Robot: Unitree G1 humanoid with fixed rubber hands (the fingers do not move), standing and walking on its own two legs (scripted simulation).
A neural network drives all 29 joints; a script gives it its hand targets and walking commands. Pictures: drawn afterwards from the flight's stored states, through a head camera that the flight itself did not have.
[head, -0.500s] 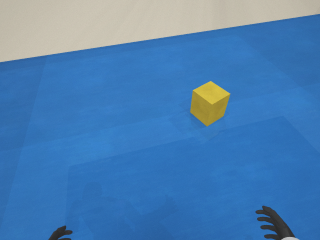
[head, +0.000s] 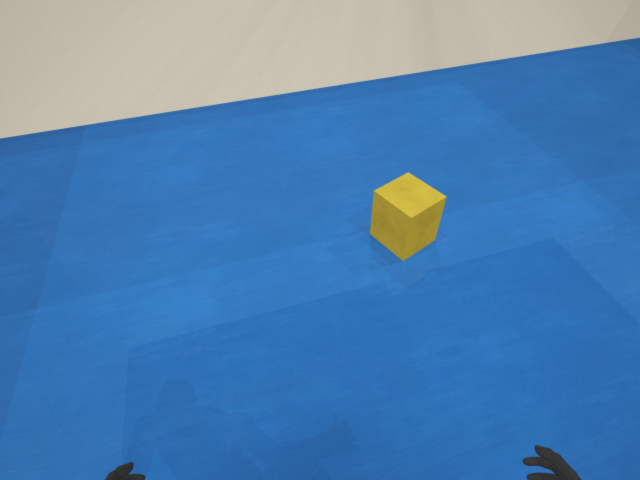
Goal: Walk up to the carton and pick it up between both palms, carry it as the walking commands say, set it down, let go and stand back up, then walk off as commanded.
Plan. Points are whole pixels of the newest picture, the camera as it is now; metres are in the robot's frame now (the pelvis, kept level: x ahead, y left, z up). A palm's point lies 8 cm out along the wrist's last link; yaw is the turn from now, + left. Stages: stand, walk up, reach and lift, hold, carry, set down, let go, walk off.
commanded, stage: stand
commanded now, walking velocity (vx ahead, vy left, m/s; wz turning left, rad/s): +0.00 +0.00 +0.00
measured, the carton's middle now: (405, 216) +1.24 -0.34 -0.64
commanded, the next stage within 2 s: walk up in 0.30 s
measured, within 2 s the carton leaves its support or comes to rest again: neither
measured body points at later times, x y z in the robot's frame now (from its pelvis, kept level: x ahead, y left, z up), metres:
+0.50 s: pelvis +0.00 +0.01 +0.01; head +0.00 +0.00 +0.46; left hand +0.11 +0.31 -0.10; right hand +0.11 -0.30 -0.11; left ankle +0.00 +0.13 -0.73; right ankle +0.01 -0.12 -0.73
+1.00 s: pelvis +0.09 -0.05 -0.01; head +0.08 -0.06 +0.44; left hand +0.19 +0.29 -0.09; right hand +0.18 -0.39 -0.10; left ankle +0.19 +0.06 -0.71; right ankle +0.10 -0.16 -0.73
